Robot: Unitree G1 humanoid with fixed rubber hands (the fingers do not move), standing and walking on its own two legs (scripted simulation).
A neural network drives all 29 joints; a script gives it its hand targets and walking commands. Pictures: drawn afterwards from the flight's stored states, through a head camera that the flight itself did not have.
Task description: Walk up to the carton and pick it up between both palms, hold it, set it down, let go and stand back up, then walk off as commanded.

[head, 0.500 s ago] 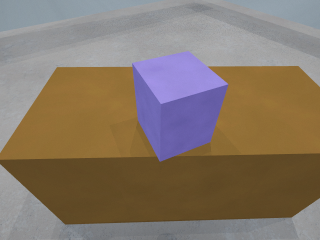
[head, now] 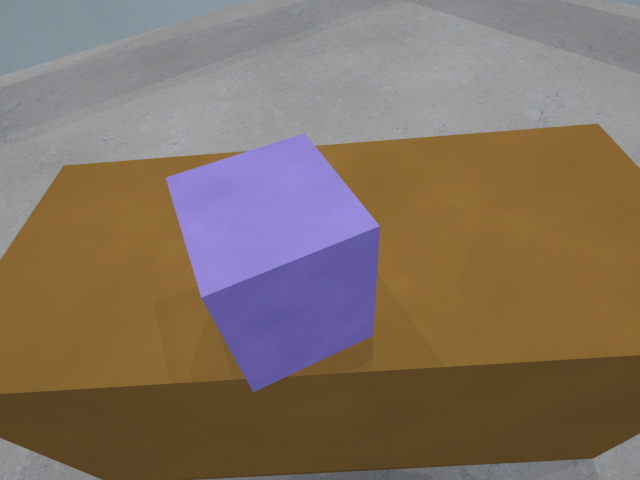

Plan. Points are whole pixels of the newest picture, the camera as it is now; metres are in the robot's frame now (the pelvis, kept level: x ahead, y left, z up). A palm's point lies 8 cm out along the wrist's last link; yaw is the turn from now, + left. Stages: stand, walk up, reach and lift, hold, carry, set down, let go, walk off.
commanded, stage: walk up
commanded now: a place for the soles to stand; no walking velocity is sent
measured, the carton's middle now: (278, 263) +0.41 +0.08 +0.04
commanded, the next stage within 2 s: none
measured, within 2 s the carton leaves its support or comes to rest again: neither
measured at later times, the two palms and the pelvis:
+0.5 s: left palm out of the picture +0.10 +0.36 -0.13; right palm out of the picture +0.13 -0.24 -0.10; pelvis +0.04 +0.06 -0.01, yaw +0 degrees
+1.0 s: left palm out of the picture +0.07 +0.36 -0.13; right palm out of the picture +0.10 -0.25 -0.12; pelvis +0.02 +0.05 -0.01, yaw -2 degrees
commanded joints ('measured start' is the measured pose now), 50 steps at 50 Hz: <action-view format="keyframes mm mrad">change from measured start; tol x16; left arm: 1 40 226 107 -34 0 -42 45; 50 -118 333 105 23 26 -13 45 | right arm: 1 39 -211 -32 28 15 23 -19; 50 -151 -192 -39 -9 14 33 -35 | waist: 1 26 6 -58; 33 -6 231 -48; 45 29 201 -50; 50 30 -110 -1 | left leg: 1 -137 23 -125 -95 115 25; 18 1 56 -125 -296 -21 40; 21 228 27 -90 -666 195 66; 25 234 300 -450 -671 510 134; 32 283 181 -326 -636 674 38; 44 101 224 -305 -655 217 182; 50 -13 -43 -109 -165 -133 43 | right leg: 1 228 -206 380 -369 90 65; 12 288 -240 329 -280 460 2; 22 0 -138 129 77 305 -8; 25 -124 3 122 192 -330 37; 36 -111 6 107 312 -190 43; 43 -68 -36 46 137 -228 33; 46 202 -21 5 -35 -35 15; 50 -12 -343 600 -409 -203 -150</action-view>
